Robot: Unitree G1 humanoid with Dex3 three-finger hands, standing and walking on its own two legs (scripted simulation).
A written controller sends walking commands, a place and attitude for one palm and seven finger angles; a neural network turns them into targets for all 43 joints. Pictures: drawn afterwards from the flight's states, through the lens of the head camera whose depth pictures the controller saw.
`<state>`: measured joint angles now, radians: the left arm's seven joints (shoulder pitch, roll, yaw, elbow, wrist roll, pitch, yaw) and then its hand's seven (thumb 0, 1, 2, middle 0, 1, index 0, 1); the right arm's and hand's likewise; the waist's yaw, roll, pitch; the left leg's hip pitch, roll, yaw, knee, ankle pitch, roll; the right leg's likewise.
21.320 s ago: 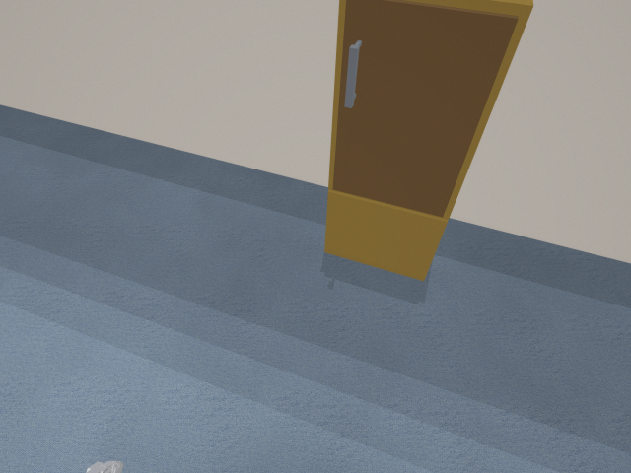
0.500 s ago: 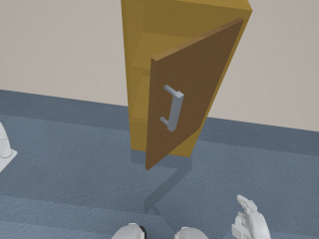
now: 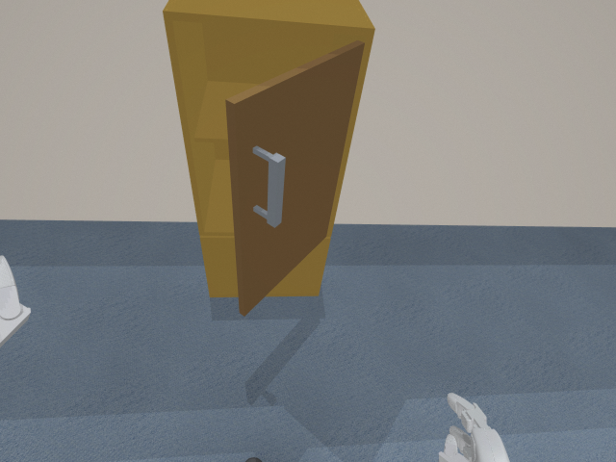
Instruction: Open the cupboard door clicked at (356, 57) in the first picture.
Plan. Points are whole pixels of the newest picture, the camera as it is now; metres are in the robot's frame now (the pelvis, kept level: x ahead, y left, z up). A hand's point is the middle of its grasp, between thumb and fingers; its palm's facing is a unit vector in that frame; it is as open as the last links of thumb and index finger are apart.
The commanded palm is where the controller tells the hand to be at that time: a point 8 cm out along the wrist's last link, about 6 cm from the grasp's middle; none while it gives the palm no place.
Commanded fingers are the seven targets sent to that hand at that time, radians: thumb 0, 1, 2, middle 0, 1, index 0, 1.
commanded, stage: stop stepping back and stand still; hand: left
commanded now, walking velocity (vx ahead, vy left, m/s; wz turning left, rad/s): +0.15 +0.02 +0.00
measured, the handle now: (267, 187) +0.56 +0.07 +0.03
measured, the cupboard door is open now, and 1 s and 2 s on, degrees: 49 49 49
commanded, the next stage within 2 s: let the arm hang, fingers relaxed in 0.54 s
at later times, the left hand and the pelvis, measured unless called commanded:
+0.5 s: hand out of the picture +0.13 +0.27 +0.17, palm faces +0.45 -0.74 -0.50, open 7.4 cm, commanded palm +0.08 +0.30 +0.18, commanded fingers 0.00 0.90 0.90 -0.20 -0.30 -0.20 -0.30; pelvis -0.06 +0.00 -0.01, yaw +1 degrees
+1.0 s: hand out of the picture -0.01 +0.19 -0.17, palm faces +0.14 -0.97 -0.20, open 6.8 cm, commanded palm none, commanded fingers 0.00 0.90 0.90 -0.20 -0.30 -0.20 -0.30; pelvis -0.04 +0.01 +0.00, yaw +5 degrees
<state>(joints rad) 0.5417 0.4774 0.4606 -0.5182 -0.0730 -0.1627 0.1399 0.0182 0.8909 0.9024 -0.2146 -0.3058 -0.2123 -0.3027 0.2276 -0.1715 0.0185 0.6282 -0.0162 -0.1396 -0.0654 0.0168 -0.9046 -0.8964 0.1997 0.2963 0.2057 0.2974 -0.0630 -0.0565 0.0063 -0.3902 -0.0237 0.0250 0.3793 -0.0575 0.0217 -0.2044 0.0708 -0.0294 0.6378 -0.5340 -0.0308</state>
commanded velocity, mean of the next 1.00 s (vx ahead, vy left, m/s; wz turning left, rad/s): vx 0.08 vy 0.00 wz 0.00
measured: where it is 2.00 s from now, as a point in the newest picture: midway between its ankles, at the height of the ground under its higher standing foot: outside the picture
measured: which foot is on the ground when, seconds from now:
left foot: down 0.00-0.02, up 0.04-0.26, down 0.28-1.00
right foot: up 0.00-0.00, down 0.02-1.00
